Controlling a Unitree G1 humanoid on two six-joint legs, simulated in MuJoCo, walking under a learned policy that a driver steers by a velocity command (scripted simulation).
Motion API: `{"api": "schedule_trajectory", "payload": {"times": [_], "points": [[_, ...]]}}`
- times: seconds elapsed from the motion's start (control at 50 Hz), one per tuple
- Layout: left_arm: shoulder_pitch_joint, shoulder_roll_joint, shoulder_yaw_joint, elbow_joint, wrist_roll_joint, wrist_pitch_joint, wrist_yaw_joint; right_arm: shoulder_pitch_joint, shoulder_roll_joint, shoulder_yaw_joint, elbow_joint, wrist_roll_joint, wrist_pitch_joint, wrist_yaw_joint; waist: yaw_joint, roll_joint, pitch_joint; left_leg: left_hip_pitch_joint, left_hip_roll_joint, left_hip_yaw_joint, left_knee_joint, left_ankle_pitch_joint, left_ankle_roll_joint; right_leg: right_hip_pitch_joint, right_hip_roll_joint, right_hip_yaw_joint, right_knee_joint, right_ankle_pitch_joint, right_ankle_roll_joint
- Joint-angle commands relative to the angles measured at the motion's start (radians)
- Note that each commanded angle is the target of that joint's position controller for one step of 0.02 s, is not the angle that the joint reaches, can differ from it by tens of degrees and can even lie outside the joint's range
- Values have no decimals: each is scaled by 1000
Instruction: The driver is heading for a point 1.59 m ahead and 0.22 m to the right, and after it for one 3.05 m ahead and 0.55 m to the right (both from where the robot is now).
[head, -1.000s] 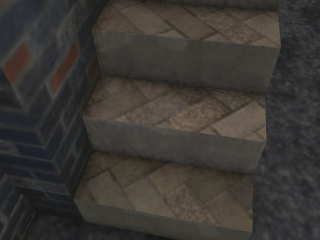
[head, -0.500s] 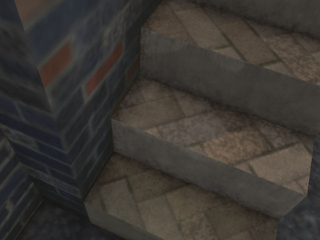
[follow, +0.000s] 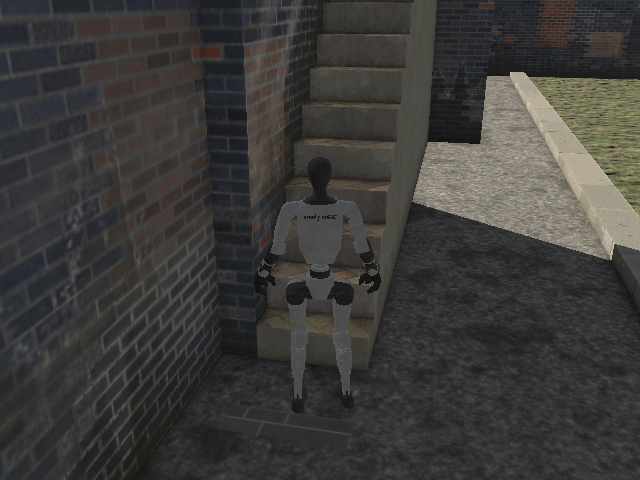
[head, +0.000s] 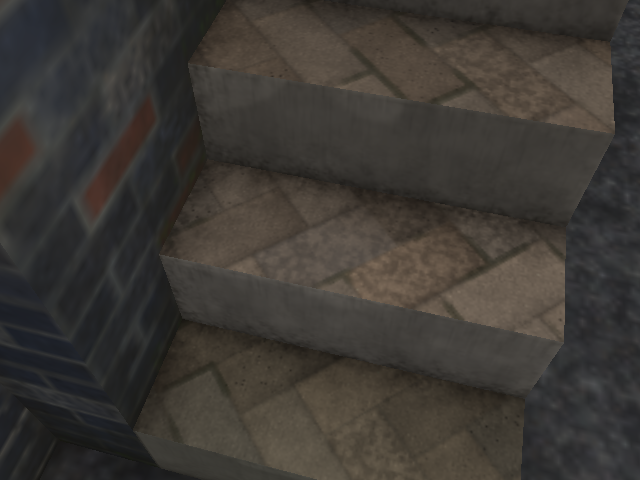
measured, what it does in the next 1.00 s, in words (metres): steps on the spot, turning right: left foot, then right foot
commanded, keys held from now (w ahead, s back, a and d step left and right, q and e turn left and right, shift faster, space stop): e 0.36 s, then no key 0.64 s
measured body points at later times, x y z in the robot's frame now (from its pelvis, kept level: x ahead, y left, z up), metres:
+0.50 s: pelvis -0.02 -0.03 -0.01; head +0.00 -0.04 +0.44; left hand +0.25 +0.15 -0.09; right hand -0.05 -0.33 -0.12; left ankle +0.00 +0.11 -0.74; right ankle -0.06 -0.14 -0.74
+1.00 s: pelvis -0.03 -0.04 +0.00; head -0.03 -0.03 +0.45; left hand +0.18 +0.14 -0.12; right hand -0.04 -0.32 -0.13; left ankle -0.01 +0.10 -0.74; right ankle -0.05 -0.14 -0.74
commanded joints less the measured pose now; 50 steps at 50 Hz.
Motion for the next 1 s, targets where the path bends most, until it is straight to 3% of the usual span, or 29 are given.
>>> {"api": "schedule_trajectory", "payload": {"times": [0.02, 0.04, 0.06, 0.08, 0.1, 0.12, 0.14, 0.16, 0.2, 0.3, 0.38, 0.42, 0.46, 0.48, 0.5, 0.52, 0.54, 0.56, 0.58, 0.6, 0.64, 0.72, 0.76, 0.82, 0.84, 0.86, 0.88, 0.92, 1.0], "points": [[-39, 112, 23, -97, -13, -9, -4, 155, -147, -44, -26, -6, -17, 4, -68, -156, -170, 262, 80, -21, -265, 161, 69, 4, -130, 175, 16, 104, -110], [16, 24, 1, -94, 0, -13, -15, 160, -199, -57, -38, -35, -7, -2, -38, 73, -192, 407, 306, -230, -293, 226, 164, -200, -16, 39, 270, -239, -55], [-19, 61, 14, -145, 0, -37, -15, 132, -239, -67, -56, -93, -8, 8, -45, 249, -159, 313, 484, -476, -329, 367, 325, -383, 56, -24, 470, -467, -18], [-17, 151, 37, -134, 8, -48, -21, 107, -190, -59, -72, -92, -16, 4, -31, 157, -156, 280, 502, -418, -329, 424, 354, -370, -20, 6, 652, -416, -3], [23, 167, 46, -106, 1, -44, -26, 58, -142, -50, -82, -74, -22, -1, -2, 111, -138, 266, 430, -297, -304, 439, 305, -370, -28, -3, 721, -346, 1], [49, 142, 44, -81, 2, -33, -22, 35, -125, -45, -95, -60, -24, -4, 8, 83, -129, 258, 366, -201, -286, 430, 258, -375, -34, -27, 772, -292, 11], [53, 120, 36, -78, 5, -23, -22, 30, -116, -43, -99, -40, -26, -9, 1, 81, -105, 243, 336, -139, -277, 456, 243, -388, -39, -46, 822, -237, 27], [38, 102, 30, -87, 5, -17, -24, 44, -107, -37, -97, -35, -25, -16, -11, 82, -94, 214, 316, -85, -281, 497, 248, -379, -39, -74, 859, -201, 43], [-17, 75, 18, -132, -3, -18, -26, 105, -108, -35, -79, -37, -15, -24, -44, 109, -82, 225, 294, -15, -293, 498, 265, -387, -47, -117, 802, -145, 69], [-54, 36, -10, -194, -2, -21, -38, 177, -151, -56, -74, -10, -2, -37, -80, 164, -86, 283, 341, 31, -317, 408, 291, -320, -100, -175, 575, -136, 89], [-58, 33, -15, -226, -2, -13, -62, 180, -177, -71, -77, -9, 3, -28, -86, 178, -65, 208, 353, 74, -310, 326, 269, -157, -99, -234, 392, -177, 41], [-33, 39, -10, -230, -4, -15, -67, 179, -172, -73, -76, 0, 1, -22, -76, 187, -69, 216, 360, 64, -277, 338, 253, -85, -82, -247, 271, -184, 2], [35, 36, -3, -210, -7, -12, -69, 135, -150, -66, -79, 25, 0, -13, -23, 165, -77, 180, 327, 92, -174, 402, 201, 77, -49, -274, -3, -23, -67], [72, 69, 8, -198, 2, -9, -64, 194, -109, -54, -58, 17, -3, -5, -21, 94, -109, 104, 285, 138, -87, 374, 146, 229, -51, -241, -84, 93, -93], [125, 133, 22, -200, 10, -5, -52, 211, -47, -31, -78, -29, -9, 6, -31, -122, -170, -110, 210, 213, 140, 19, 56, 446, -232, -20, -47, 499, -139], [104, 181, 20, -227, 36, -9, -46, 202, -21, -17, -117, -45, -16, 12, -38, -295, -200, -279, 120, 179, 325, -332, -8, 439, -444, 173, -17, 718, -322], [111, 127, 13, -221, 51, -26, -55, 147, -112, -47, -114, -25, -5, 6, 19, -152, -227, -243, 141, 65, 454, -322, -27, 332, -441, 153, -49, 591, -377], [58, 109, 4, -213, 50, -39, -60, 133, -124, -55, -113, -1, 7, 3, -11, -149, -170, -232, 147, 36, 486, -263, -22, 255, -373, 77, -76, 472, -332], [-10, 104, 3, -213, 34, -46, -60, 162, -112, -58, -90, 3, 22, -6, -44, -139, -136, -221, 147, 24, 483, -198, -23, 202, -321, 28, -95, 353, -280], [-53, 85, -5, -216, 21, -50, -59, 181, -114, -61, -75, -11, 36, -16, -62, -149, -112, -191, 144, 17, 486, -139, -32, 143, -305, -1, -106, 332, -259], [-79, 62, -16, -205, 24, -54, -55, 219, -99, -64, -57, -17, 38, -20, -87, -145, -113, -104, 122, 26, 489, -62, -39, 70, -266, -56, -113, 330, -249], [-67, 37, -24, -176, 21, -53, -48, 172, -36, -41, -62, -10, 27, -16, -51, -142, -106, -38, 122, 33, 245, -59, -28, 103, -246, -60, -101, 244, -250], [-45, 46, -23, -159, 22, -48, -46, 156, -37, -36, -66, -8, 24, -11, -30, -138, -97, -4, 115, 39, 139, -81, -17, 122, -262, -12, -102, 155, -267], [-37, 17, -38, -130, 7, -48, -48, 198, -28, -26, -40, -15, 11, 2, -66, -96, -71, 154, 106, 45, -168, 166, 24, 74, -228, -1, -91, 12, -212], [-3, 3, -44, -114, 11, -56, -52, 213, -59, -28, -33, -30, 7, 3, -59, -56, -82, 235, 146, -11, -184, 276, 43, 39, -196, -13, -75, -23, -163], [26, 7, -43, -114, 27, -67, -63, 222, -124, -39, -30, -25, 8, 0, -15, 33, -80, 266, 197, -44, -147, 387, 71, 9, -138, -66, -48, -74, -122], [20, 8, -37, -115, 30, -66, -63, 196, -117, -46, -6, -6, 5, 6, 0, 125, -61, 141, 173, -27, -142, 195, 100, 78, -80, -142, -47, -86, -85], [-48, 18, -34, -110, 21, -59, -54, 164, -41, -26, -7, -18, -9, 11, -34, 88, -37, 76, 142, -8, -183, 91, 75, 132, -81, -146, -11, -46, -77], [-16, 2, -32, -71, 18, -42, -45, 177, -32, -21, 27, -14, -28, 10, -38, 62, -22, 94, 125, 9, -182, 120, 57, 139, -85, -140, -20, 16, -86]]}}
